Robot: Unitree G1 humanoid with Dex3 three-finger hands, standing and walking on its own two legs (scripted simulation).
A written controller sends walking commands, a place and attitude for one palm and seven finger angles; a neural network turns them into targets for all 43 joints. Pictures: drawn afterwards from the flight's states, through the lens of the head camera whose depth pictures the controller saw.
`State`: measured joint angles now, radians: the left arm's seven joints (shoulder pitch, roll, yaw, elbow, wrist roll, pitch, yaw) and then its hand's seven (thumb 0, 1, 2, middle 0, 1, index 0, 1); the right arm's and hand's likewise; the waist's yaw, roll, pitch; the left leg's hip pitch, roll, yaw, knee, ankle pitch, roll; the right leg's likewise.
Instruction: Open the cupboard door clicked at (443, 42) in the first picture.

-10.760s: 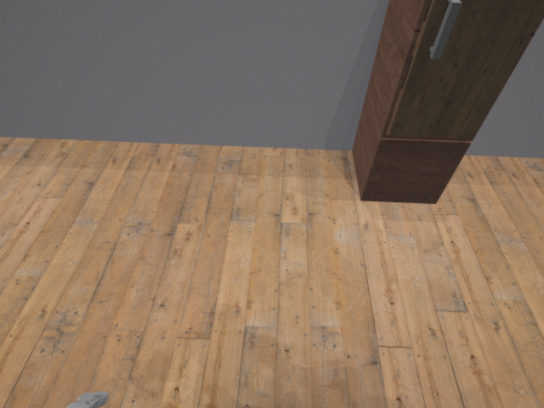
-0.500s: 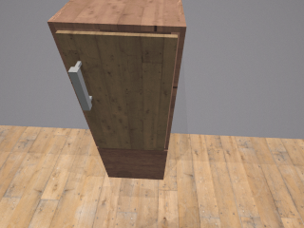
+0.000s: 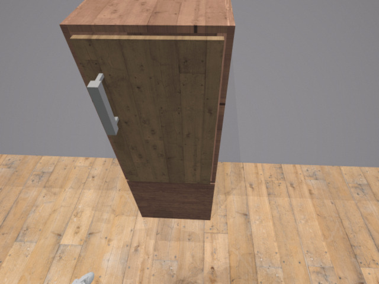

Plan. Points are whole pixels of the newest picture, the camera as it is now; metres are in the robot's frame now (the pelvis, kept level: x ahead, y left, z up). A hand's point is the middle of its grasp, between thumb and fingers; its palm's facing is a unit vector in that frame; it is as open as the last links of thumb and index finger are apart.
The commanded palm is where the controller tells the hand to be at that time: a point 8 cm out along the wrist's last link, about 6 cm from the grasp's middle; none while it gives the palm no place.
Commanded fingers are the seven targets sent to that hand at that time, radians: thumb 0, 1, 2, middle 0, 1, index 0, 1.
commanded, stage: raise the hand with hooked fingers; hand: left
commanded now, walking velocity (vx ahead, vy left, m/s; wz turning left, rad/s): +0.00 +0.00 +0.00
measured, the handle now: (106, 105) +0.52 +0.25 +0.09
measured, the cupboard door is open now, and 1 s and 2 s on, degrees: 0 0 0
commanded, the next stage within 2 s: move the hooked fingers beside the handle in 1.98 s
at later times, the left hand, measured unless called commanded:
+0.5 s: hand (88, 273) +0.14 +0.20 +0.00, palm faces +0.02 -1.00 -0.06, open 9.8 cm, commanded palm +0.13 +0.26 +0.00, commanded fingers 0.00 0.15 0.58 -0.25 -0.78 -0.25 -0.78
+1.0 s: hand (54, 235) +0.19 +0.27 +0.05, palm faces +0.03 -1.00 -0.06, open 12.7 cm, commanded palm +0.17 +0.32 +0.06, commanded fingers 0.00 -0.43 0.33 -0.29 -1.15 -0.29 -1.15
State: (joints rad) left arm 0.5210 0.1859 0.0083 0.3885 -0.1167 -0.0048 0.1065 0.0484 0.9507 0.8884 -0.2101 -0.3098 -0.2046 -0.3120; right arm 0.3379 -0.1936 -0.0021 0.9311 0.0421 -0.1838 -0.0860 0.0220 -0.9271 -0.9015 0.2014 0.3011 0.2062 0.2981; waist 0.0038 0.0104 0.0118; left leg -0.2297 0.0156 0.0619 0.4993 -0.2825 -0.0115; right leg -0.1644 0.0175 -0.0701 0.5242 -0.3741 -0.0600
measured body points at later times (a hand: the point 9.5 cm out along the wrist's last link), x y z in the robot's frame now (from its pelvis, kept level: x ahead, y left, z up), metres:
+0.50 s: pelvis -0.07 +0.01 -0.07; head -0.03 +0.02 +0.38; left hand +0.14 +0.26 +0.00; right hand +0.14 -0.20 -0.13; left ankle -0.01 +0.13 -0.73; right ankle -0.06 -0.07 -0.73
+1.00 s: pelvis -0.06 +0.04 -0.03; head -0.04 +0.05 +0.42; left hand +0.19 +0.32 +0.05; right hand +0.11 -0.21 -0.10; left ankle -0.01 +0.13 -0.73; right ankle -0.06 -0.07 -0.73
